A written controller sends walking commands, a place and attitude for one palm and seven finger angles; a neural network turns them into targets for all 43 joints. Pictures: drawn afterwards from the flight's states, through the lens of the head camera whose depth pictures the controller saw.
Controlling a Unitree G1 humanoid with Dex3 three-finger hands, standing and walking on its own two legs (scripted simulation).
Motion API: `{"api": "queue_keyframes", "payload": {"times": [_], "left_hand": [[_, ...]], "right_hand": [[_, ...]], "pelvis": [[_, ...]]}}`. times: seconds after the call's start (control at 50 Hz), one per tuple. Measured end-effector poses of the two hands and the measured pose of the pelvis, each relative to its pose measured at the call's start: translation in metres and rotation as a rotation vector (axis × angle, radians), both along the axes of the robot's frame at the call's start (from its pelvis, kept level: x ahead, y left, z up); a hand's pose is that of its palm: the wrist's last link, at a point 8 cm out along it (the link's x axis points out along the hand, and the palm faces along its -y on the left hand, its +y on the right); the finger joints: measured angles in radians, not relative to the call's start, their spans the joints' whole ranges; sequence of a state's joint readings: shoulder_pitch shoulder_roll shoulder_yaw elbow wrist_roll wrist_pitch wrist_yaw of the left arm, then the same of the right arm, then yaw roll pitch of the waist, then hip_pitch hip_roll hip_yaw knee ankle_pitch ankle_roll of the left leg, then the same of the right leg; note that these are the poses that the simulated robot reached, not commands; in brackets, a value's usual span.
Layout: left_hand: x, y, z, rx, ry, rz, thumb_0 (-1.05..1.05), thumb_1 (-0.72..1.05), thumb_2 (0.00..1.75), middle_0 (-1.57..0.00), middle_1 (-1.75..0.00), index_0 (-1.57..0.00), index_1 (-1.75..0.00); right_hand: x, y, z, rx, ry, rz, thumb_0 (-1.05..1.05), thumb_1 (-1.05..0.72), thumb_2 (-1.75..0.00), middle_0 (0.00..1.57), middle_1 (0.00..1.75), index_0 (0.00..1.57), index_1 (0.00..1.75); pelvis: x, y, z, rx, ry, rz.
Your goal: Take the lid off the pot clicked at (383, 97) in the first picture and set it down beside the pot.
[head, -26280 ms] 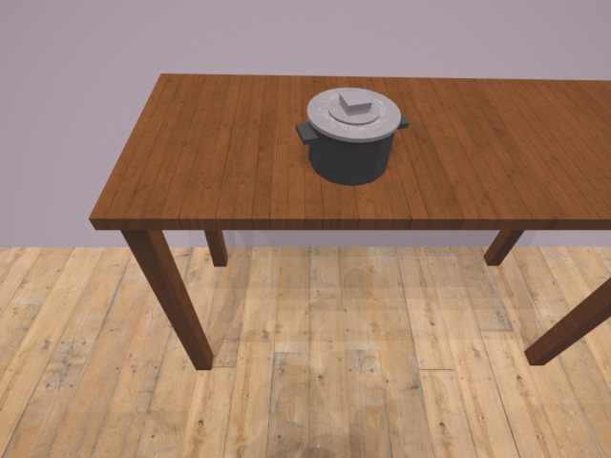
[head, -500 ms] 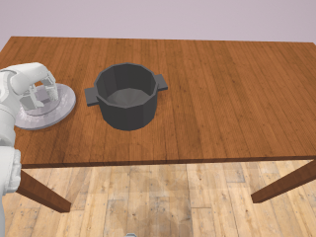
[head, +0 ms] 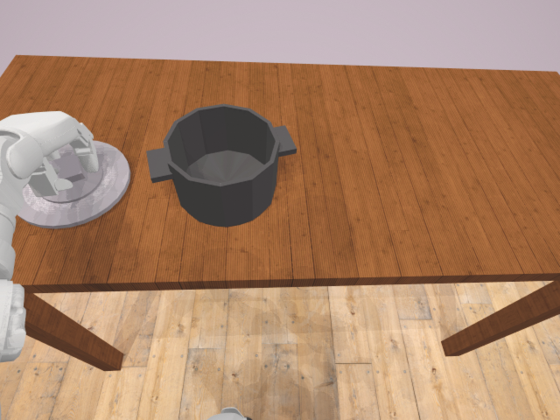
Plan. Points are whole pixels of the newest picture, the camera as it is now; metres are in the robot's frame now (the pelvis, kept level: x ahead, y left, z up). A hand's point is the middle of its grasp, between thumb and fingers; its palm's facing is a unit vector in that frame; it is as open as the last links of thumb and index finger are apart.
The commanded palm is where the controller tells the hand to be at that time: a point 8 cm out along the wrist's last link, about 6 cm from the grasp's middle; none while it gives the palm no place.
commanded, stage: open the fingers wide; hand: left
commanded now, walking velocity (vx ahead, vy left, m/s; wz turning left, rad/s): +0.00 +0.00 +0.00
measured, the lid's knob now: (65, 170) +0.47 +0.32 +0.06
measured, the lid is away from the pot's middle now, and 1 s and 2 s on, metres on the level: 0.24 0.24 0.24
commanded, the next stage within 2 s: raise the empty hand in 0.70 s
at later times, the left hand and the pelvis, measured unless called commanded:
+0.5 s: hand (46, 170) +0.44 +0.33 +0.08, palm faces -0.41 -0.11 -0.90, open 10.3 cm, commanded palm +0.46 +0.32 +0.13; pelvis +0.01 +0.01 +0.00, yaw +0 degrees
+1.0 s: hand (50, 168) +0.44 +0.32 +0.09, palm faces -0.35 -0.09 -0.93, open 11.0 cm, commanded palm +0.45 +0.31 +0.16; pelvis +0.01 +0.03 +0.00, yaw +1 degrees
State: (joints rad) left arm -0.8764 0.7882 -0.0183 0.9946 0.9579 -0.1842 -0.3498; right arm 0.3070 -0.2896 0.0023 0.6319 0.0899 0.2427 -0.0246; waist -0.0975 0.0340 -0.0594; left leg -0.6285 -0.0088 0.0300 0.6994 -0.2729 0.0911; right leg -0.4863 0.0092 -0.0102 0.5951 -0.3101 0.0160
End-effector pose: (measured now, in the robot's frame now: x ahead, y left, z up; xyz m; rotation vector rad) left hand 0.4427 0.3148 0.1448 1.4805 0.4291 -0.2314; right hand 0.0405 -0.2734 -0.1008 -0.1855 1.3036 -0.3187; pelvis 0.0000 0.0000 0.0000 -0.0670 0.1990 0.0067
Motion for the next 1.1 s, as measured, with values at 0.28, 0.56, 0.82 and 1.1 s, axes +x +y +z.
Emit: {"api": "queue_keyframes", "payload": {"times": [0.28, 0.56, 0.82, 1.1], "left_hand": [[0.005, 0.006, 0.000, -0.008, 0.003, 0.012, -0.01, 0.09, 0.94, -0.62, -0.83, -0.64, -0.79], [0.005, 0.014, -0.006, -0.006, 0.012, 0.000, 0.00, -0.05, 0.82, -0.47, -0.77, -0.46, -0.75], [0.006, 0.014, -0.006, -0.020, -0.011, -0.023, 0.00, -0.09, 0.84, -0.44, -0.72, -0.44, -0.72], [-0.003, 0.014, 0.014, -0.001, -0.100, -0.016, 0.00, -0.09, 0.82, -0.44, -0.71, -0.44, -0.71]], "right_hand": [[0.015, 0.005, 0.000, 0.006, -0.022, 0.015, 0.00, -0.91, -0.90, 0.20, 0.30, 0.20, 0.30], [0.011, 0.011, 0.000, 0.005, 0.022, 0.007, 0.00, -0.91, -0.90, 0.20, 0.30, 0.20, 0.30], [0.023, 0.028, 0.000, 0.026, -0.012, 0.021, 0.00, -0.91, -0.90, 0.20, 0.30, 0.20, 0.30], [0.039, 0.046, 0.004, 0.042, -0.074, 0.068, 0.00, -0.91, -0.90, 0.20, 0.30, 0.20, 0.30]], "pelvis": [[0.004, 0.003, 0.000, 0.000, 0.006, -0.002], [0.009, 0.010, -0.001, -0.008, 0.011, 0.003], [0.010, 0.023, 0.000, -0.012, 0.005, 0.003], [0.005, 0.033, 0.003, -0.017, -0.029, 0.032]]}}
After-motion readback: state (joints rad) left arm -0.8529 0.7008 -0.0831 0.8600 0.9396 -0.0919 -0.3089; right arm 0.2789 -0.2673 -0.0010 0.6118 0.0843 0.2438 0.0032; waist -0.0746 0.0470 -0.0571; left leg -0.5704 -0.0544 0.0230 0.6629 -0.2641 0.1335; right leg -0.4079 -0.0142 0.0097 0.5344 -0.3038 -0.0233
